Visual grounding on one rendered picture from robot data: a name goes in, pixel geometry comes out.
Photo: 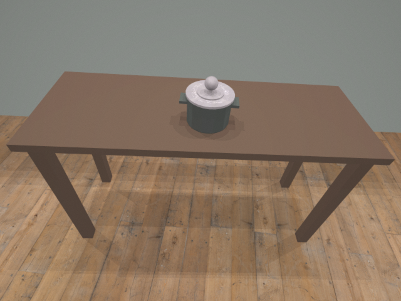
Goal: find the pot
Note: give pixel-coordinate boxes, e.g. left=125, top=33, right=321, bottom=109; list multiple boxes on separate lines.
left=179, top=93, right=239, bottom=134

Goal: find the table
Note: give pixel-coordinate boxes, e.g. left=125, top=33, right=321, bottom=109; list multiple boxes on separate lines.
left=6, top=71, right=395, bottom=242

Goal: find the knob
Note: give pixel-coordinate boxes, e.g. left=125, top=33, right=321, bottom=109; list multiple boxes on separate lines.
left=204, top=76, right=218, bottom=90

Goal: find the lid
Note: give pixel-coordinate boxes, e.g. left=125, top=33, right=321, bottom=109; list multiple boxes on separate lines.
left=185, top=80, right=235, bottom=109

